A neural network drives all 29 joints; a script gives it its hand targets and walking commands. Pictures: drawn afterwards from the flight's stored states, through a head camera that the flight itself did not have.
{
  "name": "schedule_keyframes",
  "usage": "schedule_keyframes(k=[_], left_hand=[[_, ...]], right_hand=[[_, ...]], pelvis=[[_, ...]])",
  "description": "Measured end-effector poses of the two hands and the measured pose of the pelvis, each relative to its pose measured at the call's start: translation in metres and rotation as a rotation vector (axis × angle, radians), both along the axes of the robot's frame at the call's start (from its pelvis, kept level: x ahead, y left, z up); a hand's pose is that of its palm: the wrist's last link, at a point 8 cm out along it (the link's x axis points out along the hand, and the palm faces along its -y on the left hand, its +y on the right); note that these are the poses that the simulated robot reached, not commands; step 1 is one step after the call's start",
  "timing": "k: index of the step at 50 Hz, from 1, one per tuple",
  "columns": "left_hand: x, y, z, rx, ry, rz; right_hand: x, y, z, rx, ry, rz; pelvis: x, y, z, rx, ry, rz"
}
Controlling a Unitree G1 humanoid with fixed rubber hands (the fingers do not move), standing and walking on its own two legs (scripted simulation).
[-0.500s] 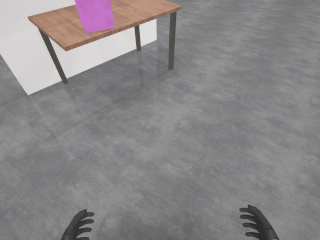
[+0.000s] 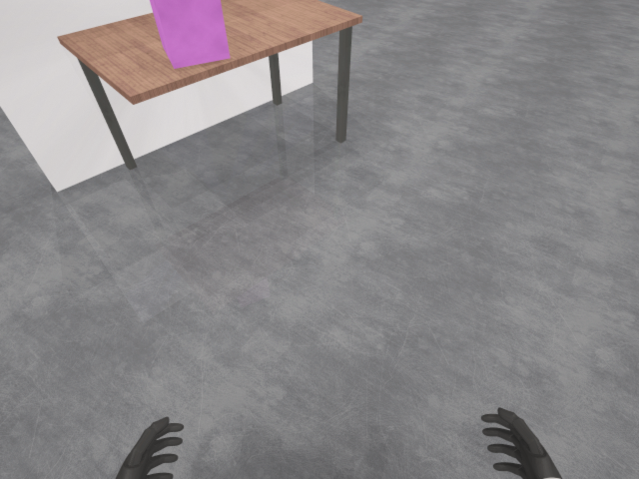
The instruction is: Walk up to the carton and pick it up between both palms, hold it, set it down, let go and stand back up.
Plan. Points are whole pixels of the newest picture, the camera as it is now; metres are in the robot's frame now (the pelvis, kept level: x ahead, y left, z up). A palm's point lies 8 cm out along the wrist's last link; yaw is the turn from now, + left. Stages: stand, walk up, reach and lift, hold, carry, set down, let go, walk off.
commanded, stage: stand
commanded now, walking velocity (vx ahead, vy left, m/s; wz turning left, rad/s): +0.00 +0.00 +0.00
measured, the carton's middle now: (187, 15) +1.53 +0.45 +0.01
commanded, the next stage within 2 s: walk up in 0.58 s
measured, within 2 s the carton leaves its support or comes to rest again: neither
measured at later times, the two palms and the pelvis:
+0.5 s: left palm out of the picture +0.15 +0.25 -0.07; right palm out of the picture +0.15 -0.25 -0.07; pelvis -0.01 +0.00 +0.00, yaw +0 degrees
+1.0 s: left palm out of the picture +0.12 +0.31 -0.06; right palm (551, 473) +0.16 -0.26 -0.06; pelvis +0.02 +0.02 +0.01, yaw +5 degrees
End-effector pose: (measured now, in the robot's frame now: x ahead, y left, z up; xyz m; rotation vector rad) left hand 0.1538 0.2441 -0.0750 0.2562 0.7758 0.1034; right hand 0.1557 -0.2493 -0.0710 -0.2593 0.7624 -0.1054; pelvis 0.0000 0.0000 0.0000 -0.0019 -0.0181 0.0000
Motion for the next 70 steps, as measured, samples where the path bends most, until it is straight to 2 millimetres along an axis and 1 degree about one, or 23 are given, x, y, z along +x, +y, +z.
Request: schedule_keyframes(k=[40, 43, 45, 48, 50, 53, 55, 56, 58, 60, 63, 64, 66, 68, 70], left_hand=[[-0.009, 0.002, 0.004, 0.003, -0.016, -0.008], [-0.011, 0.012, 0.009, 0.015, -0.021, -0.021], [-0.019, 0.026, 0.011, 0.037, -0.011, -0.007], [-0.032, 0.050, 0.013, 0.069, 0.029, 0.020], [-0.032, 0.066, 0.013, 0.078, 0.038, 0.030], [-0.020, 0.089, 0.008, 0.075, 0.030, 0.034], [-0.008, 0.105, -0.004, 0.076, 0.028, 0.028], [-0.001, 0.111, -0.012, 0.074, 0.033, 0.030], [0.013, 0.114, -0.017, 0.055, 0.033, 0.038], [0.024, 0.113, -0.015, 0.035, 0.034, 0.041], [0.036, 0.112, -0.010, 0.014, 0.046, 0.054], [0.039, 0.111, -0.009, 0.008, 0.050, 0.062], [0.046, 0.109, -0.007, -0.001, 0.059, 0.078], [0.055, 0.106, -0.005, -0.003, 0.066, 0.095], [0.065, 0.101, -0.005, -0.002, 0.070, 0.112]], right_hand=[[-0.011, -0.002, 0.002, -0.002, -0.010, 0.008], [-0.019, -0.008, 0.002, -0.009, 0.043, 0.042], [-0.020, -0.011, 0.003, -0.034, 0.082, 0.068], [-0.010, -0.012, 0.009, -0.064, 0.107, 0.110], [0.001, -0.009, 0.013, -0.081, 0.110, 0.133], [0.013, -0.001, 0.017, -0.116, 0.121, 0.143], [0.013, 0.003, 0.010, -0.147, 0.136, 0.134], [0.007, 0.004, 0.004, -0.160, 0.156, 0.120], [-0.007, 0.005, 0.002, -0.173, 0.223, 0.096], [-0.015, 0.002, 0.010, -0.193, 0.277, 0.078], [-0.012, -0.003, 0.025, -0.223, 0.329, 0.077], [-0.007, -0.004, 0.028, -0.229, 0.340, 0.084], [0.011, -0.006, 0.033, -0.236, 0.346, 0.102], [0.035, -0.009, 0.035, -0.239, 0.335, 0.125], [0.064, -0.012, 0.034, -0.238, 0.315, 0.149]], pelvis=[[-0.010, -0.001, 0.000, 0.000, -0.014, 0.003], [-0.006, -0.001, 0.004, -0.003, -0.004, 0.021], [-0.004, 0.001, 0.006, 0.003, 0.008, 0.044], [0.006, 0.010, 0.009, 0.009, 0.004, 0.069], [0.015, 0.019, 0.009, 0.004, -0.006, 0.081], [0.032, 0.035, 0.005, -0.012, -0.020, 0.099], [0.044, 0.048, -0.006, -0.026, -0.026, 0.100], [0.048, 0.053, -0.012, -0.024, -0.029, 0.104], [0.058, 0.057, -0.012, -0.008, -0.030, 0.120], [0.069, 0.058, -0.005, -0.003, -0.022, 0.126], [0.087, 0.057, 0.006, -0.006, -0.009, 0.147], [0.093, 0.056, 0.008, -0.009, -0.005, 0.157], [0.107, 0.053, 0.012, -0.012, 0.002, 0.176], [0.122, 0.048, 0.014, -0.011, 0.006, 0.194], [0.138, 0.042, 0.014, -0.006, 0.009, 0.212]])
